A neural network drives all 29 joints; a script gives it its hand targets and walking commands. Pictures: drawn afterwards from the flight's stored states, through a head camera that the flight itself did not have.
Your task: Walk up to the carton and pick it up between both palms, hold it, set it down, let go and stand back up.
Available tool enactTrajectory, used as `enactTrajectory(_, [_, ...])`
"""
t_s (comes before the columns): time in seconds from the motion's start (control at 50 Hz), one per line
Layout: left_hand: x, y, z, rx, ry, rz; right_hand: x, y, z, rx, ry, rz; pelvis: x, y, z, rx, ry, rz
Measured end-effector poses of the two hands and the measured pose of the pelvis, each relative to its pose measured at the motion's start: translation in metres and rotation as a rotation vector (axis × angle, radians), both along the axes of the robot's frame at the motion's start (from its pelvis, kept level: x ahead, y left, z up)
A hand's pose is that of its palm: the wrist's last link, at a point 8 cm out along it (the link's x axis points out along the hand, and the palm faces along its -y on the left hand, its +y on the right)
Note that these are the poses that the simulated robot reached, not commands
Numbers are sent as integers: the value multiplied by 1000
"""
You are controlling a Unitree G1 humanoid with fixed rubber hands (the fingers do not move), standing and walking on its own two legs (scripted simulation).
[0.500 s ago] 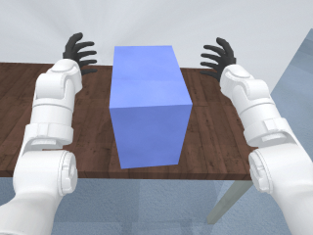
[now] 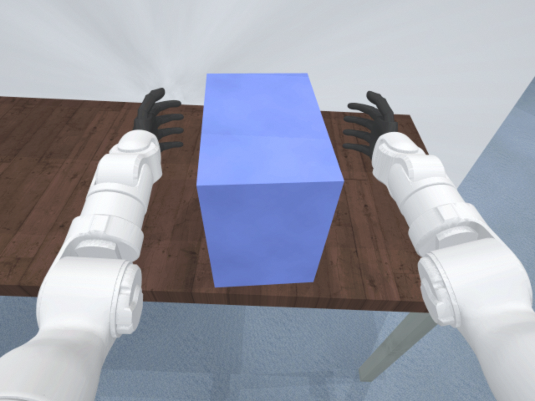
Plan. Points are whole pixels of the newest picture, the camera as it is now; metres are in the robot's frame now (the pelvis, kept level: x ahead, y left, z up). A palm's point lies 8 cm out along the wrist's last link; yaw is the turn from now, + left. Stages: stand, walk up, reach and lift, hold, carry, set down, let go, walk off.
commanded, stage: reach and lift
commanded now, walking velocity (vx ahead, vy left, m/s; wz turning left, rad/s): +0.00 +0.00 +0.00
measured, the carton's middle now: (261, 180) +0.47 +0.04 +0.06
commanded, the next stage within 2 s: none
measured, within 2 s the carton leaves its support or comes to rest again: neither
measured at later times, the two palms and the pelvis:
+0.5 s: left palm (165, 165) +0.43 +0.19 +0.13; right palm (366, 162) +0.44 -0.12 +0.14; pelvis -0.01 +0.00 +0.00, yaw +0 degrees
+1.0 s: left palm (174, 163) +0.43 +0.18 +0.13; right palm (348, 164) +0.44 -0.10 +0.13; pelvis -0.01 +0.00 +0.00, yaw +0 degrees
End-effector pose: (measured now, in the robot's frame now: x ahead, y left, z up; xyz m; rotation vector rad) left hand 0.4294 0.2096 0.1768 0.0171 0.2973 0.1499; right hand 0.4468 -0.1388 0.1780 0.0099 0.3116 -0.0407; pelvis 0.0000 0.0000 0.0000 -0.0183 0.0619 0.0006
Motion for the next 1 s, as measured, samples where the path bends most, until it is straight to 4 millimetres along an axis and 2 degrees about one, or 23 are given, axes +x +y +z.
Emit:
enactTrajectory(0.06, [-3,-1,-16,-8,-3,10,-3,4,-18,1,7,8,-4,-1,-1,0,21,-2])
enactTrajectory(0.14, [-3,-2,-25,-9,-24,26,-3,12,-31,0,-4,21,-8,-2,-2,0,61,-5])
enactTrajectory(0.28, [-1,-6,-28,11,-47,29,-1,22,-29,-22,-40,23,-8,-4,-4,-1,116,-5])
enactTrajectory(0.4, [-3,-12,-39,13,-33,9,-3,17,-27,-47,-42,-2,-5,-3,-3,-2,102,-2])
enactTrajectory(0.52, [-2,-18,-49,3,-41,0,-5,16,-40,-44,-14,-5,-6,-2,-3,-2,96,-8])
enactTrajectory(0.64, [2,-25,-48,3,-64,3,-4,30,-54,-19,-7,27,-8,1,-5,-2,130,-12])
enactTrajectory(0.72, [4,-29,-46,6,-70,3,-2,40,-54,-12,-23,36,-6,2,-5,-3,145,-12])
enactTrajectory(0.9, [3,-29,-46,-9,-72,12,-3,41,-44,-30,-55,12,-4,2,-3,-5,110,-6])
enactTrajectory(1.0, [2,-30,-47,-13,-81,19,-4,41,-45,-20,-53,9,-5,2,-2,-2,87,-5])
